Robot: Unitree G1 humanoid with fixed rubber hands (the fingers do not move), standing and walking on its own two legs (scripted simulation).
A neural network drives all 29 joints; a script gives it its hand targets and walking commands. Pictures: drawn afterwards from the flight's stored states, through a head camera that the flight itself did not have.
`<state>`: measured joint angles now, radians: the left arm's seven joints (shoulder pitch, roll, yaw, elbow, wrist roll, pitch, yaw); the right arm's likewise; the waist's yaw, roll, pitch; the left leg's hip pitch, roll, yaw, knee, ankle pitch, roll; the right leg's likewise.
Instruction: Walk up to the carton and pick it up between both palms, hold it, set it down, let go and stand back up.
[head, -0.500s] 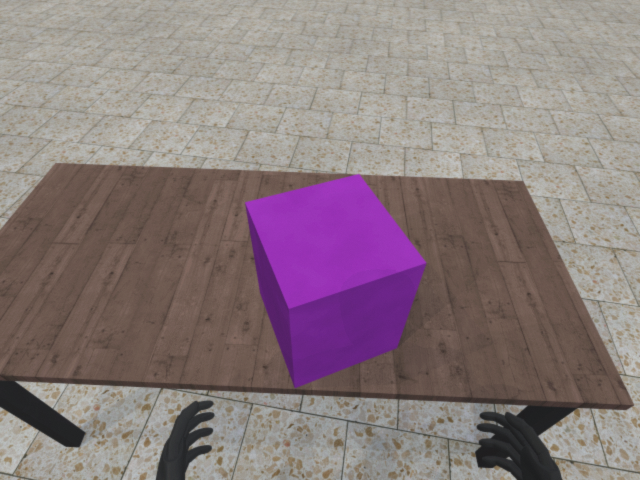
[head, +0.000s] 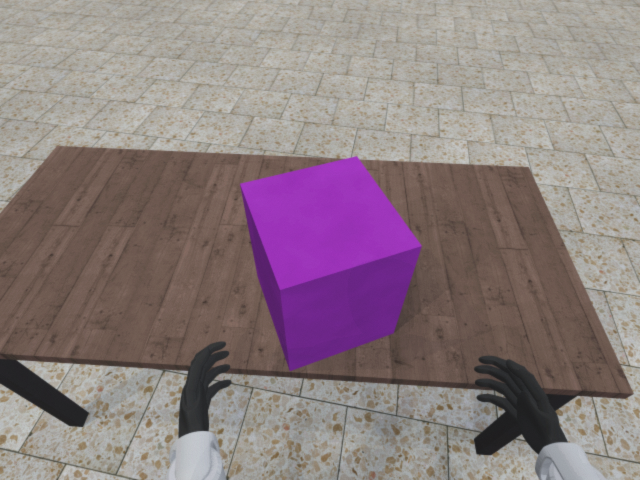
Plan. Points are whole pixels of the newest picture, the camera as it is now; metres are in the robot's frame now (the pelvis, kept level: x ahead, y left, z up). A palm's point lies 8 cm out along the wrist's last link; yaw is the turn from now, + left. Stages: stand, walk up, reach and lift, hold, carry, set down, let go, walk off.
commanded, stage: reach and lift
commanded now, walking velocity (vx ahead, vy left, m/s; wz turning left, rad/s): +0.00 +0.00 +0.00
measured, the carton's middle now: (323, 264) +0.45 +0.05 -0.05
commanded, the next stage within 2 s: none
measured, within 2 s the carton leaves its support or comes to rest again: neither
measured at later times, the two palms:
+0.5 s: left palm (182, 367) +0.24 +0.21 +0.00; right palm (511, 356) +0.29 -0.21 -0.01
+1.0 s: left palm (184, 317) +0.29 +0.21 +0.04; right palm (495, 286) +0.37 -0.19 +0.04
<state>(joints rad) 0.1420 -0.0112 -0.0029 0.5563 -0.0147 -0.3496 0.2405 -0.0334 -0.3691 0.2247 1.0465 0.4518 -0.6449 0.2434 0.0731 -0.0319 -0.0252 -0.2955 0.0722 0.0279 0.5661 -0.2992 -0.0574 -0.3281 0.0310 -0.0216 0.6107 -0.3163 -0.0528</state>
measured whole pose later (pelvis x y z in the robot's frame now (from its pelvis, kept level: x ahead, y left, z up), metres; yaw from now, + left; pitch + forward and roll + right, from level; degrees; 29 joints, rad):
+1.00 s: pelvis +0.00 +0.00 +0.02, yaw -1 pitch +6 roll +0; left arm -0.20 0.00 0.12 0.41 -0.02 0.02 0.23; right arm -0.47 -0.39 0.19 0.94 0.40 -0.29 0.15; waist 0.12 -0.01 -0.03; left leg -0.29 0.09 0.05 0.38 -0.19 -0.06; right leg -0.31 0.05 0.00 0.39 -0.18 -0.05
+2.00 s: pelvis +0.00 +0.00 +0.01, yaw +0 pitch +16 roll -1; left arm -0.73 0.06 0.19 0.66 -0.07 0.21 0.20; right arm -1.04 -0.42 0.13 1.19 0.37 -0.01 0.08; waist 0.22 0.02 -0.14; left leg -0.49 0.09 0.02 0.38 -0.16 -0.07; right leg -0.48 0.06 -0.03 0.34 -0.13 -0.05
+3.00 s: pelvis -0.01 +0.01 -0.02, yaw -1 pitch +30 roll -2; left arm -0.73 -0.05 0.24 1.09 -0.01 -0.35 0.18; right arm -1.04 -0.31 0.03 1.51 0.20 -0.42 0.06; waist 0.23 0.01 -0.25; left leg -0.93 0.10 0.00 0.67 -0.26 -0.06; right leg -0.91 0.06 -0.04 0.62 -0.23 -0.04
